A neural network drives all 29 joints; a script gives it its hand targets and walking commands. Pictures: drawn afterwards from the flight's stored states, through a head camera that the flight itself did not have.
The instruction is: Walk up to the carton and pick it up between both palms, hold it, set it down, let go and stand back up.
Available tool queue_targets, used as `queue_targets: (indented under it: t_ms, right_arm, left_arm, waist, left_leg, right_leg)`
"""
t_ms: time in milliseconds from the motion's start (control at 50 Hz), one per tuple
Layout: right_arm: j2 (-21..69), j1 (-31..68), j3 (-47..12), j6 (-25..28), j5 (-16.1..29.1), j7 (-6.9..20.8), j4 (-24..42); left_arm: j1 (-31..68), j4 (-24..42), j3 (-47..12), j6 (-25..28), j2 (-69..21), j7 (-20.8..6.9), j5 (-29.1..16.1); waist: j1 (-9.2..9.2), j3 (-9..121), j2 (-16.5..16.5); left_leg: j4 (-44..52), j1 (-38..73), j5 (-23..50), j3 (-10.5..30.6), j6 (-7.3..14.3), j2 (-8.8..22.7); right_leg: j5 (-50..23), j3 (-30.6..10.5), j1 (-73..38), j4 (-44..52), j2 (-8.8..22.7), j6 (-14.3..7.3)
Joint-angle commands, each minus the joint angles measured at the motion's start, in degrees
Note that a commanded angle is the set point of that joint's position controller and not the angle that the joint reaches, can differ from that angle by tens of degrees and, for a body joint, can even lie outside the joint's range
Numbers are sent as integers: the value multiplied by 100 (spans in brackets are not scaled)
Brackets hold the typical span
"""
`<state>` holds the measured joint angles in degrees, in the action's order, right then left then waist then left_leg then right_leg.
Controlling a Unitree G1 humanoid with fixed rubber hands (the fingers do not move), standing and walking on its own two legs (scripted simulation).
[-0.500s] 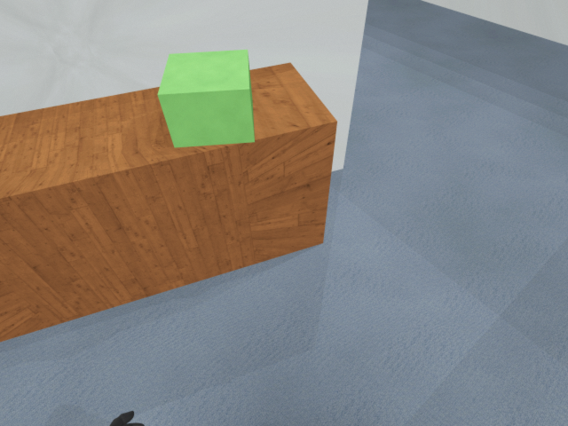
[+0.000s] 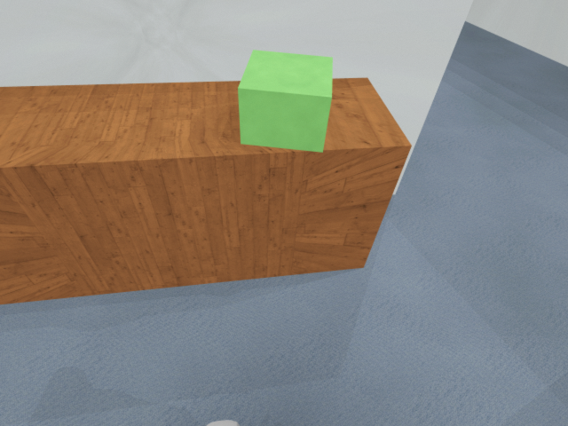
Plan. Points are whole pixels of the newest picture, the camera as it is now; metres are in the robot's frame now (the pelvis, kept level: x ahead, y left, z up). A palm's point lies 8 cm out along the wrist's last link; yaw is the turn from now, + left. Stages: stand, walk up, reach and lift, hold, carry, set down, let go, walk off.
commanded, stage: walk up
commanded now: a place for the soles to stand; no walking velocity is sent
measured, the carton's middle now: (287, 100) +0.94 +0.03 -0.03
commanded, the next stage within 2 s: none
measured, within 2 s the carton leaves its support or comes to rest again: neither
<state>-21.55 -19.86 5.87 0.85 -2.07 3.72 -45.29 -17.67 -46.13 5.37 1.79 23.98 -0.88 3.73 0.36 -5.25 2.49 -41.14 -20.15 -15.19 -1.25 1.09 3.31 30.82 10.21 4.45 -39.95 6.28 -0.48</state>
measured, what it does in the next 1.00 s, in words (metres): walks ahead: right foot, then left foot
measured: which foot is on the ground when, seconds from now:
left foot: down 0.00-0.36, up 0.38-0.58, down 0.60-0.92, up 0.94-1.00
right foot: down 0.00-0.00, up 0.02-0.30, down 0.32-0.62, up 0.64-0.88, down 0.90-1.00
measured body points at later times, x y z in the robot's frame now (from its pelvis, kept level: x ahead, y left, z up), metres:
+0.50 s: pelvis +0.17 -0.03 -0.02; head +0.17 -0.03 +0.43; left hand +0.23 +0.30 -0.09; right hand +0.32 -0.34 -0.10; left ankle +0.15 +0.10 -0.66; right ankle +0.22 -0.16 -0.71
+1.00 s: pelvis +0.35 -0.07 -0.03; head +0.35 -0.07 +0.42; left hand +0.45 +0.26 -0.09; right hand +0.47 -0.40 -0.10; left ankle +0.28 +0.08 -0.67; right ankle +0.45 -0.17 -0.71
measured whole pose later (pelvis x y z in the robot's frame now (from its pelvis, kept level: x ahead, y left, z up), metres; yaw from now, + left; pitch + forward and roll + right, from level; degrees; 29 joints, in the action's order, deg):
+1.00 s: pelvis +0.35 -0.07 -0.03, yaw +10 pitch -6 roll -1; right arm -27.1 -24.7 3.9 -0.9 -0.8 0.0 -31.4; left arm -18.3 -28.2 3.0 2.0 25.1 -0.8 1.3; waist -3.1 -5.8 -0.1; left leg -71.7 -21.5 -35.1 5.3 1.4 2.6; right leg 21.7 5.9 26.4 -54.4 2.9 -1.1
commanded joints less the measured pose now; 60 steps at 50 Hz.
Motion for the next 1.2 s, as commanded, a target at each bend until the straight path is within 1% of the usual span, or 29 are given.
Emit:
queue_targets:
  t_ms: [0, 40, 180, 260, 300, 320, 340, 360, 380, 400, 480, 520, 560, 580, 600, 620, 640, 660, 760, 820, 860, 880, 900, 920, 940, 980, 1080, 1120, 1180]
  right_arm:
    - [-1669, -1163, 401, 155, -39, -375, 523]
    - [-1889, -368, 399, 250, 65, -506, 922]
    - [-1685, -12, 258, 387, 3, -484, 1235]
    - [-1672, 256, 217, 342, 61, -405, 1534]
    - [-1376, 164, 76, 251, 59, -335, 1581]
    - [-1084, 106, -15, 222, 61, -309, 1689]
    - [-852, 21, -88, 221, 166, -315, 1987]
    - [-1335, 171, 85, 150, 95, -359, 2085]
    - [-1534, 610, 148, 176, 88, -391, 2178]
    - [-1573, 631, 175, 195, 142, -377, 2110]
    - [-1288, 111, 139, 194, 137, -299, 1981]
    - [-1180, -275, 139, 183, 166, -218, 1837]
    - [-1299, -1092, 280, 222, 134, -224, 1406]
    - [-1681, -1377, 409, 231, 82, -280, 1439]
    - [-2303, -1378, 512, 264, 47, -382, 1695]
    - [-2370, -1302, 540, 246, 71, -491, 1810]
    - [-2325, -1120, 494, 279, 92, -554, 1908]
    - [-2268, -917, 425, 330, 32, -607, 1882]
    - [-1932, -339, 286, 396, 10, -591, 2012]
    - [-1852, 142, 243, 304, 35, -503, 2146]
    - [-1622, 232, 136, 211, 94, -430, 2214]
    - [-1367, -14, 37, 159, 66, -400, 2181]
    - [-1054, -59, -75, 170, 146, -358, 2437]
    - [-1543, 185, 89, 62, 175, -379, 2571]
    - [-1732, 486, 175, 23, 101, -413, 2612]
    - [-1616, 378, 175, 28, 196, -373, 2430]
    - [-1302, 6, 147, -68, 94, -332, 2009]
    - [-1255, -102, 118, -97, 104, -350, 1749]
    - [-1424, -411, 157, -60, 135, -391, 1380]
  left_arm:
    - [978, 1538, 99, -38, 704, -122, -228]
    - [530, 1389, 224, -38, 1051, -99, -208]
    - [58, 1653, 268, 11, 924, -243, -125]
    - [-343, 1681, 290, 26, 882, -233, -180]
    - [-941, 1508, 377, 57, 1047, -151, -126]
    - [-1448, 1425, 494, 106, 1326, -68, -71]
    - [-1660, 1578, 576, 187, 1971, -13, -37]
    - [-1357, 1593, 559, 193, 1949, 16, -180]
    - [-1180, 1764, 528, 258, 1803, 75, -247]
    - [-1194, 1759, 472, 278, 1723, 142, -254]
    - [-323, 2042, 407, 247, 1600, 128, -147]
    - [85, 2208, 361, 225, 1611, 95, -156]
    - [311, 2310, 182, 97, 1168, 37, -171]
    - [123, 2347, 29, 71, 817, -15, -213]
    - [216, 2552, 109, -2, 928, -8, -316]
    - [505, 2738, 299, -126, 1443, 59, -331]
    - [582, 2731, 311, -149, 1532, 32, -324]
    - [467, 2550, 268, -100, 1400, 19, -315]
    - [-129, 2252, 210, 33, 1074, -57, -229]
    - [-283, 2214, 183, 22, 949, -109, -300]
    - [-933, 1923, 334, 19, 1202, -56, -223]
    - [-1406, 1777, 446, 38, 1446, -6, -186]
    - [-1769, 1871, 571, 57, 1979, 75, -110]
    - [-1645, 1987, 576, 58, 2182, 122, -194]
    - [-1344, 2100, 528, 99, 2084, 160, -303]
    - [-1069, 2104, 441, 155, 1939, 259, -256]
    - [-252, 2092, 258, 261, 1670, 319, -232]
    - [200, 2166, 128, 244, 1592, 287, -234]
    - [524, 2162, -128, 143, 1333, 181, -350]
  waist:
    - [-849, -370, -1833]
    - [-337, -501, -972]
    - [-252, -386, -1245]
    - [40, -211, -1214]
    - [409, 42, -458]
    - [673, 208, 659]
    - [762, 460, 2219]
    - [617, 59, 1449]
    - [580, -176, 498]
    - [572, -349, 174]
    - [93, -193, 1040]
    - [-212, -76, 905]
    - [-663, 190, 93]
    - [-844, 387, -1239]
    - [-963, 485, -1887]
    - [-1080, 491, -1257]
    - [-848, 80, -545]
    - [-627, -389, -419]
    - [-357, -139, -1233]
    - [-138, -74, -1748]
    - [335, 352, -1063]
    - [602, 716, 8]
    - [850, 1093, 1420]
    - [841, 973, 1122]
    - [674, 526, 249]
    - [511, -93, -90]
    - [-22, -293, 449]
    - [-120, -184, 579]
    - [-509, 297, 433]
  left_leg:
    - [3531, 1450, -4093, 5388, 1777, 2045]
    - [3215, 1007, -3787, 4285, 1683, 1847]
    - [2383, 21, -2137, 2142, 1357, 1205]
    - [1719, -931, -2152, 1336, 1004, 826]
    - [450, -1744, -2144, 823, 707, 422]
    - [-1144, -2387, -2208, 426, 488, -16]
    - [-3141, -2873, -2459, 32, 122, -718]
    - [-3292, -2736, -2497, 859, 76, -418]
    - [-3578, -2944, -2030, 1121, 78, -304]
    - [-3558, -3042, -1788, 1125, 80, -179]
    - [-2218, -1410, -1879, 685, 71, 181]
    - [-1241, -71, -1066, 132, 127, 9]
    - [-158, 1983, -381, -14, 159, -466]
    - [722, 2251, -1372, 1367, 377, 141]
    - [2375, 2152, -2964, 5083, 1033, 1619]
    - [2700, 1984, -3413, 5867, 1669, 2282]
    - [2608, 1811, -3186, 5338, 1739, 2309]
    - [2268, 1512, -2402, 4473, 1683, 2039]
    - [1268, 764, 1155, 2303, 1526, 1522]
    - [955, 7, 730, 1329, 1088, 929]
    - [66, -1197, -660, 922, 677, 647]
    - [-1423, -1718, -1031, 555, 507, 313]
    - [-3194, -2436, -1766, -78, 144, -198]
    - [-3718, -2696, -2481, 393, 127, -434]
    - [-3956, -2759, -2337, 979, 115, -227]
    - [-3942, -3011, -1588, 901, 105, 79]
    - [-2364, -1383, -1328, 612, -50, 418]
    - [-1557, -281, -1031, 209, 39, 303]
    - [59, 1605, 588, 207, 125, -60]
  right_leg:
    - [844, -1029, 3893, -3156, -367, -230]
    - [226, -1427, 3839, -3470, -10, -213]
    - [-688, -1278, 2650, -1484, 194, -120]
    - [-1439, -740, 925, -178, -139, -161]
    - [-1157, -344, -493, 26, -624, -218]
    - [-150, -1237, -1102, 473, -301, -415]
    - [1958, -4678, -749, 2319, 1592, -1251]
    - [2244, -5785, -153, 2968, 2237, -1904]
    - [1639, -5360, -171, 2855, 2128, -1949]
    - [686, -4743, -224, 2441, 1964, -1842]
    - [-1305, -2766, 1327, 1635, 1685, -1491]
    - [-660, -1870, 2309, 1199, 1361, -1136]
    - [300, -954, 3714, -390, 667, -639]
    - [668, -345, 4274, -1912, 272, -366]
    - [799, -575, 4839, -3296, -475, -97]
    - [767, -1368, 4852, -3841, -301, -163]
    - [365, -1659, 5004, -3995, -100, -147]
    - [71, -1697, 4920, -3868, 20, -162]
    - [-73, -1250, 3433, -2245, 73, -53]
    - [-979, -693, 2005, -614, -167, -101]
    - [-1569, -437, -73, -112, -554, -155]
    - [-876, -799, -938, 89, -603, -285]
    - [1254, -3473, -1021, 1360, 1003, -904]
    - [2496, -5715, -518, 2604, 2112, -1755]
    - [2963, -5935, -110, 2907, 2232, -1834]
    - [1390, -4478, -21, 2283, 1828, -1590]
    - [-1479, -2842, 1638, 1847, 1622, -1495]
    - [-2856, -1900, 2244, 1239, 1293, -1188]
    - [-2712, -1102, 3113, 35, 773, -512]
